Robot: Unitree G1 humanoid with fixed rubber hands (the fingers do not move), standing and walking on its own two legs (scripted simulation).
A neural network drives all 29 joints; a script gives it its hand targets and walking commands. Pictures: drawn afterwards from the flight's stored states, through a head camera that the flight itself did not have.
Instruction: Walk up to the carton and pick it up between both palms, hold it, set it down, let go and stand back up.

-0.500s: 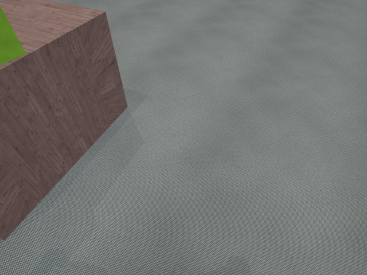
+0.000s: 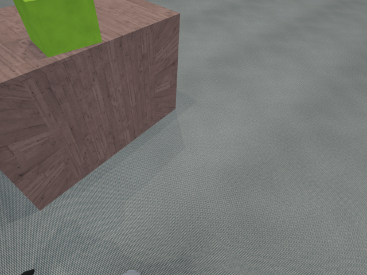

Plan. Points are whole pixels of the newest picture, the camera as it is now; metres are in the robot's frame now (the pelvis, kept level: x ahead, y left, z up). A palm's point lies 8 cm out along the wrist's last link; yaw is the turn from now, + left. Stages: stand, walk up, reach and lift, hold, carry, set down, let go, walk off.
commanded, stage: walk up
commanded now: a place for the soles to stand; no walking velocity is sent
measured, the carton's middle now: (59, 17) +1.04 +0.57 +0.08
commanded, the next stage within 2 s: none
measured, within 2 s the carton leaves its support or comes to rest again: neither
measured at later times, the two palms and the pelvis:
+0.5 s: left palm (26, 233) +0.23 +0.37 -0.08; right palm (280, 201) +0.36 -0.27 -0.11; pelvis +0.23 +0.02 -0.01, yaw +20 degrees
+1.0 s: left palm (49, 225) +0.26 +0.35 -0.12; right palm (212, 110) +0.71 -0.09 -0.09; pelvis +0.43 +0.08 -0.02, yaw +35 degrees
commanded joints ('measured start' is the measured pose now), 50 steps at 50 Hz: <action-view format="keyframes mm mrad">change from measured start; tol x32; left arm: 1 -191 217 50 -139 -6 -27 -4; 50 220 173 0 -284 -46 8 13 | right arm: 1 135 -122 -38 -27 -15 -47 -31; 50 214 -263 -69 -178 36 -115 -153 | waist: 1 -120 -7 -23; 3 -184 387 -39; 22 76 118 -25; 25 88 -311 -108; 50 -78 117 -138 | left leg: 1 346 -126 160 -114 11 7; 5 484 262 -907 -605 -394 325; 9 327 -8 -341 -436 25 165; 20 171 12 -325 -402 -36 216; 27 -174 -152 -172 540 -239 60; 45 316 -183 83 -195 120 70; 50 569 234 -759 -394 -137 378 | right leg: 1 -328 -55 -33 188 -84 -166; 5 -729 116 251 876 -218 -71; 22 -62 88 242 123 234 -79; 26 11 -324 911 -268 -279 -232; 35 4 -73 209 -105 639 -160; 40 -43 -103 144 -103 546 -182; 50 -647 72 294 883 -135 -75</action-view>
